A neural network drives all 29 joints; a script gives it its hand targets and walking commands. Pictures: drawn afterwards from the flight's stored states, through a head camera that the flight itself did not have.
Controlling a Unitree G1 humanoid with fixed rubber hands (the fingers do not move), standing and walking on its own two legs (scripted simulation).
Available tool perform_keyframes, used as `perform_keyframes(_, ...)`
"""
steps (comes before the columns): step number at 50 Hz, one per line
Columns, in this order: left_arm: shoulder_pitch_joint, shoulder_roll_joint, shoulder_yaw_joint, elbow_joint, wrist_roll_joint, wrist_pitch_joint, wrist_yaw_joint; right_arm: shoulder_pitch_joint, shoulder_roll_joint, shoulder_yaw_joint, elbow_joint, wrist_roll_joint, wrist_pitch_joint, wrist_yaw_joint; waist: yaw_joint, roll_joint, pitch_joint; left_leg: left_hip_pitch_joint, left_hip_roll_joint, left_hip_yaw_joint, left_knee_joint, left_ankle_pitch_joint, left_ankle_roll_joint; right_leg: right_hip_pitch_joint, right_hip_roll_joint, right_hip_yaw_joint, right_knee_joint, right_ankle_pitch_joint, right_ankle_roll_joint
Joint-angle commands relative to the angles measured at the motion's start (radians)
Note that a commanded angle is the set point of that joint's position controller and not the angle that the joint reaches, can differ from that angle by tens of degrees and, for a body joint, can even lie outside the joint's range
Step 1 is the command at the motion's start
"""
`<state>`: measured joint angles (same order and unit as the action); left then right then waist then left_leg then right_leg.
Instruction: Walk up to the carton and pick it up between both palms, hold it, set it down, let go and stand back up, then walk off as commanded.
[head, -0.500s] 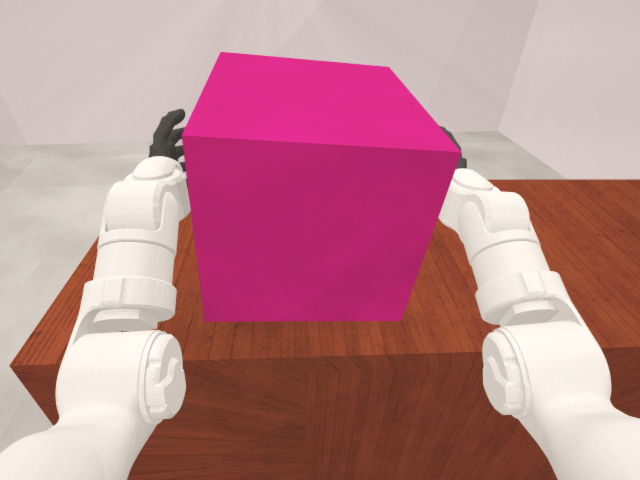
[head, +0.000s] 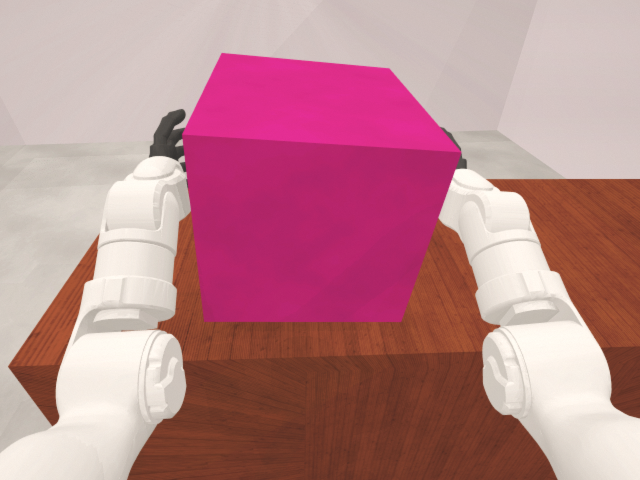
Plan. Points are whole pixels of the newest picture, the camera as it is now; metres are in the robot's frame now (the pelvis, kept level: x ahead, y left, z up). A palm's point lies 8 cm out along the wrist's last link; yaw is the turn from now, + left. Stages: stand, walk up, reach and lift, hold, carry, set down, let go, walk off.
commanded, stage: hold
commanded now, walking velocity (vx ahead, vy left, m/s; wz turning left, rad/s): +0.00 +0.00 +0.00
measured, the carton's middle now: (307, 180) +0.44 +0.03 +0.23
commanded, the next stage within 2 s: none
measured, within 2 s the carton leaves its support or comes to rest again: neither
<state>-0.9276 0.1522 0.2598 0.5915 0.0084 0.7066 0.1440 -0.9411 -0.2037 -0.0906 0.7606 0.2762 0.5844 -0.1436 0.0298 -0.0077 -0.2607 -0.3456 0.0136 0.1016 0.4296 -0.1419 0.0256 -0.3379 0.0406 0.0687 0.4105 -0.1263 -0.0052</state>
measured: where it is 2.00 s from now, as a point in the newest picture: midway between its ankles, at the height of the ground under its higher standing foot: outside the picture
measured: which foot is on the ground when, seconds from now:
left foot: down 0.00-1.00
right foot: down 0.00-1.00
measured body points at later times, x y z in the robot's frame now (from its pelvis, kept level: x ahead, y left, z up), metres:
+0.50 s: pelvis +0.00 +0.00 +0.00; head -0.08 +0.00 +0.44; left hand +0.39 +0.20 +0.27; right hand +0.41 -0.15 +0.25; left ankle +0.05 +0.10 -0.74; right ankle +0.05 -0.12 -0.74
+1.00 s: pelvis +0.00 +0.00 +0.00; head -0.08 +0.00 +0.44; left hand +0.39 +0.20 +0.27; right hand +0.41 -0.15 +0.25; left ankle +0.05 +0.10 -0.74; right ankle +0.05 -0.12 -0.74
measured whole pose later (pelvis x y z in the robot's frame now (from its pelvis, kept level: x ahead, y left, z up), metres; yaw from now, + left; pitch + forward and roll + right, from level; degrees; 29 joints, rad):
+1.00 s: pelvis +0.00 +0.00 +0.00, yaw +0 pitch +3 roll +0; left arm -0.93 0.15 0.26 0.59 0.01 0.71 0.14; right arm -0.94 -0.20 -0.10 0.76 0.28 0.59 -0.15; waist 0.02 -0.01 -0.26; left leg -0.35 0.01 0.10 0.43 -0.14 0.03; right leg -0.34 0.04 0.07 0.41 -0.13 -0.01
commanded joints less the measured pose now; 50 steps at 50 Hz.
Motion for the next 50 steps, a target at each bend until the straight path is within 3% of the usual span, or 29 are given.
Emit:
perform_keyframes(1,-0.888,-0.741,-0.405,-0.262,-0.196,-0.041,-0.209,-0.977,0.668,0.219,-0.358,0.148,-0.026,0.104,-0.18,0.031,-0.385,0.202,-0.032,-0.151,-0.111,-0.073,-0.046,0.275,0.03,-0.008,-0.14,0.085,-0.008)
perform_keyframes(2,-0.874,-0.741,-0.407,-0.275,-0.191,-0.038,-0.212,-0.979,0.67,0.227,-0.382,0.161,-0.024,0.1,-0.174,0.053,-0.388,0.201,-0.035,-0.149,-0.103,-0.036,-0.05,0.286,0.022,0.0,-0.138,0.121,-0.006)
perform_keyframes(3,-0.877,-0.722,-0.387,-0.224,-0.186,-0.034,-0.215,-0.978,0.656,0.201,-0.352,0.146,-0.016,0.102,-0.173,0.026,-0.348,0.18,-0.033,-0.15,-0.115,-0.101,-0.043,0.269,0.022,-0.002,-0.147,0.056,-0.005)
perform_keyframes(5,-0.908,-0.739,-0.416,-0.269,-0.189,-0.038,-0.209,-0.977,0.658,0.203,-0.331,0.147,-0.024,0.108,-0.185,0.06,-0.381,0.195,-0.031,-0.15,-0.115,-0.088,-0.05,0.274,0.021,-0.007,-0.138,0.071,-0.01)
perform_keyframes(7,-0.854,-0.724,-0.383,-0.235,-0.173,-0.031,-0.21,-0.972,0.664,0.22,-0.351,0.153,-0.021,0.107,-0.162,0.033,-0.361,0.178,-0.036,-0.145,-0.112,-0.077,-0.042,0.293,0.022,0.003,-0.142,0.098,-0.007)
perform_keyframes(8,-0.878,-0.738,-0.4,-0.24,-0.187,-0.036,-0.211,-1.002,0.663,0.223,-0.374,0.154,-0.027,0.108,-0.175,0.028,-0.384,0.182,-0.034,-0.148,-0.115,-0.075,-0.043,0.295,0.023,0.001,-0.142,0.101,-0.006)
perform_keyframes(11,-0.888,-0.742,-0.405,-0.25,-0.183,-0.032,-0.207,-0.993,0.662,0.224,-0.358,0.154,-0.027,0.11,-0.169,0.058,-0.366,0.195,-0.031,-0.154,-0.115,-0.09,-0.046,0.261,0.026,-0.005,-0.138,0.064,-0.008)
perform_keyframes(12,-0.89,-0.739,-0.413,-0.243,-0.196,-0.035,-0.209,-0.997,0.658,0.207,-0.369,0.151,-0.027,0.11,-0.18,0.054,-0.372,0.19,-0.032,-0.154,-0.111,-0.094,-0.045,0.261,0.017,0.001,-0.144,0.063,-0.007)
perform_keyframes(13,-0.888,-0.731,-0.395,-0.225,-0.183,-0.038,-0.21,-1.014,0.665,0.209,-0.362,0.145,-0.025,0.109,-0.17,0.039,-0.384,0.183,-0.035,-0.147,-0.119,-0.107,-0.041,0.281,0.018,0.004,-0.144,0.061,-0.006)
perform_keyframes(15,-0.913,-0.746,-0.427,-0.292,-0.194,-0.042,-0.209,-0.996,0.671,0.222,-0.371,0.16,-0.027,0.111,-0.176,0.055,-0.412,0.209,-0.03,-0.153,-0.111,-0.054,-0.05,0.283,0.022,0.002,-0.135,0.108,-0.009)
perform_keyframes(17,-0.887,-0.734,-0.394,-0.242,-0.182,-0.033,-0.21,-0.975,0.658,0.212,-0.341,0.151,-0.017,0.108,-0.175,0.037,-0.341,0.176,-0.032,-0.155,-0.118,-0.082,-0.046,0.29,0.016,0.008,-0.145,0.088,-0.008)
perform_keyframes(19,-0.888,-0.748,-0.392,-0.248,-0.177,-0.034,-0.211,-0.971,0.648,0.201,-0.335,0.148,-0.022,0.111,-0.179,0.072,-0.362,0.188,-0.027,-0.155,-0.119,-0.091,-0.052,0.273,0.02,-0.003,-0.141,0.074,-0.008)
perform_keyframes(20,-0.896,-0.731,-0.385,-0.24,-0.175,-0.034,-0.21,-1.002,0.666,0.213,-0.353,0.15,-0.026,0.111,-0.159,0.051,-0.368,0.176,-0.036,-0.145,-0.115,-0.109,-0.042,0.279,0.014,0.003,-0.147,0.058,-0.006)
perform_keyframes(21,-0.901,-0.731,-0.386,-0.233,-0.187,-0.036,-0.212,-0.988,0.659,0.192,-0.332,0.142,-0.023,0.113,-0.177,0.039,-0.345,0.165,-0.034,-0.146,-0.118,-0.107,-0.042,0.281,0.015,0.006,-0.149,0.063,-0.009)
perform_keyframes(23,-0.883,-0.72,-0.379,-0.205,-0.178,-0.037,-0.214,-1.029,0.675,0.205,-0.365,0.138,-0.026,0.112,-0.162,0.019,-0.353,0.148,-0.037,-0.144,-0.119,-0.128,-0.034,0.274,0.02,0.001,-0.15,0.031,-0.005)
perform_keyframes(26,-0.869,-0.734,-0.381,-0.241,-0.182,-0.037,-0.209,-1.016,0.682,0.238,-0.392,0.165,-0.028,0.112,-0.153,0.026,-0.412,0.182,-0.039,-0.145,-0.11,-0.064,-0.038,0.304,0.023,0.008,-0.14,0.113,-0.007)
perform_keyframes(32,-0.884,-0.743,-0.419,-0.246,-0.194,-0.037,-0.208,-1.006,0.66,0.214,-0.386,0.154,-0.023,0.11,-0.181,0.035,-0.406,0.187,-0.035,-0.155,-0.115,-0.083,-0.045,0.292,0.023,0.001,-0.141,0.1,-0.006)
perform_keyframes(35,-0.902,-0.736,-0.406,-0.231,-0.187,-0.039,-0.208,-1.005,0.674,0.208,-0.354,0.15,-0.022,0.114,-0.171,0.037,-0.371,0.169,-0.033,-0.151,-0.12,-0.112,-0.041,0.278,0.022,0.0,-0.138,0.059,-0.009)
perform_keyframes(37,-0.894,-0.745,-0.406,-0.277,-0.184,-0.039,-0.209,-0.982,0.68,0.219,-0.36,0.158,-0.025,0.111,-0.165,0.053,-0.399,0.183,-0.032,-0.155,-0.109,-0.067,-0.047,0.3,0.027,0.002,-0.131,0.122,-0.013)
perform_keyframes(38,-0.889,-0.739,-0.388,-0.226,-0.179,-0.033,-0.209,-0.991,0.667,0.209,-0.348,0.155,-0.016,0.111,-0.168,0.047,-0.354,0.175,-0.03,-0.155,-0.116,-0.107,-0.041,0.278,0.018,0.011,-0.146,0.069,-0.01)
perform_keyframes(40,-0.871,-0.739,-0.398,-0.227,-0.179,-0.034,-0.209,-1.03,0.669,0.229,-0.401,0.163,-0.025,0.11,-0.16,0.034,-0.379,0.177,-0.035,-0.147,-0.112,-0.078,-0.042,0.287,0.021,0.006,-0.144,0.096,-0.007)
perform_keyframes(41,-0.873,-0.725,-0.375,-0.207,-0.174,-0.034,-0.212,-1.009,0.669,0.218,-0.364,0.157,-0.014,0.109,-0.154,0.027,-0.34,0.149,-0.039,-0.15,-0.119,-0.119,-0.037,0.29,0.016,0.015,-0.151,0.064,-0.006)
perform_keyframes(45,-0.897,-0.748,-0.41,-0.251,-0.192,-0.04,-0.209,-1.021,0.672,0.212,-0.385,0.159,-0.028,0.115,-0.174,0.044,-0.403,0.178,-0.03,-0.156,-0.121,-0.104,-0.041,0.285,0.028,-0.003,-0.135,0.077,-0.008)
perform_keyframes(46,-0.898,-0.735,-0.405,-0.225,-0.188,-0.039,-0.211,-1.001,0.661,0.194,-0.343,0.151,-0.019,0.113,-0.171,0.043,-0.349,0.148,-0.031,-0.156,-0.125,-0.131,-0.044,0.266,0.018,0.007,-0.147,0.055,-0.009)
perform_keyframes(50,-0.894,-0.733,-0.396,-0.241,-0.191,-0.042,-0.207,-1.031,0.677,0.222,-0.398,0.157,-0.024,0.115,-0.157,0.012,-0.419,0.181,-0.035,-0.15,-0.117,-0.098,-0.036,0.293,0.021,0.01,-0.141,0.084,-0.007)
